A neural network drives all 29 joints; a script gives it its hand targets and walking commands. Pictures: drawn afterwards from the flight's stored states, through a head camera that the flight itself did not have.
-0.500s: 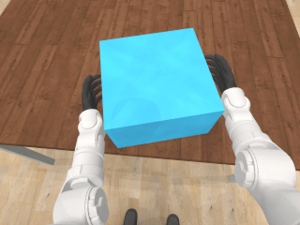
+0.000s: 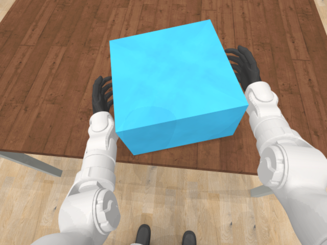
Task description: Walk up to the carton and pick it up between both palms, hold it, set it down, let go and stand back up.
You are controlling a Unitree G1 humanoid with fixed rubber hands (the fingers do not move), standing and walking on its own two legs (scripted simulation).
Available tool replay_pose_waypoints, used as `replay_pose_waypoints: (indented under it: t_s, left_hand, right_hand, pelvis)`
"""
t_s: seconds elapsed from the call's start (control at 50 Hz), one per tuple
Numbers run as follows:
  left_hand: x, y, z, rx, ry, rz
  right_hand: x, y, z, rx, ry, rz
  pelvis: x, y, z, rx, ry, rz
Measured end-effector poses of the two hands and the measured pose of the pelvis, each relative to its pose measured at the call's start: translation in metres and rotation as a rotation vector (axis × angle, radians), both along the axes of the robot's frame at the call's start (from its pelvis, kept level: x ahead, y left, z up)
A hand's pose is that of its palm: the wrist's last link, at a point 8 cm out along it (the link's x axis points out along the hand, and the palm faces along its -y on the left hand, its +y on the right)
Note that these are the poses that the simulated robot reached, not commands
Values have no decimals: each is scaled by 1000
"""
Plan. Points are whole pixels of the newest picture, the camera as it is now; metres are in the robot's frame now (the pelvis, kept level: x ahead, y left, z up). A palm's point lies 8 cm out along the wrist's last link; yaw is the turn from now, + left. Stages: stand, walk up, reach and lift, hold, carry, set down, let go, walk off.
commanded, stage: set down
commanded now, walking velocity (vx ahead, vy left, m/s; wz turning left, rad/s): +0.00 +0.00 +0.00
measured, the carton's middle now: (171, 88) +0.50 +0.05 +0.01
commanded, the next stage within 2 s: none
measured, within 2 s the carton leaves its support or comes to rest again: rests again in 1.48 s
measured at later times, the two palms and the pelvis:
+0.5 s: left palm (106, 100) +0.44 +0.21 +0.02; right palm (244, 73) +0.54 -0.14 +0.04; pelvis +0.03 -0.01 +0.00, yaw +1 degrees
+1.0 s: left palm (105, 103) +0.43 +0.21 +0.02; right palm (245, 77) +0.53 -0.14 +0.03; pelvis +0.01 -0.02 -0.01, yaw +1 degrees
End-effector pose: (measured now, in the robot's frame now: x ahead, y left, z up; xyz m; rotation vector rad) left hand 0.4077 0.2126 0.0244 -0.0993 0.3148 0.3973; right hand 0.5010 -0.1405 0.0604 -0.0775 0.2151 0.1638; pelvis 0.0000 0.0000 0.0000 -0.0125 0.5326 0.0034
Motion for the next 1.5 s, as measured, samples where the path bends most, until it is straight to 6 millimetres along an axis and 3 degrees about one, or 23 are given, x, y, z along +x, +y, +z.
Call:
replay_pose_waypoints:
  t_s: [0.24, 0.44, 1.0, 1.5]
  left_hand:
    - [32, 4, -4, 16, -18, 15]
    - [35, -1, -8, 41, -47, 26]
    - [22, -1, -7, 86, -48, 20]
    - [-6, -6, -4, 95, -8, -27]
  right_hand:
    - [36, 5, -6, -27, -11, 29]
    - [41, -1, -23, -48, -36, 50]
    - [29, -2, -26, -35, -22, 38]
    - [-2, -8, -15, -11, 48, 6]
  pelvis:
    - [26, -1, -1, 1, 36, 2]
    - [29, -11, -4, 14, 75, 2]
    - [13, -17, -9, 22, 69, 5]
    - [-13, -9, -11, 11, 23, 1]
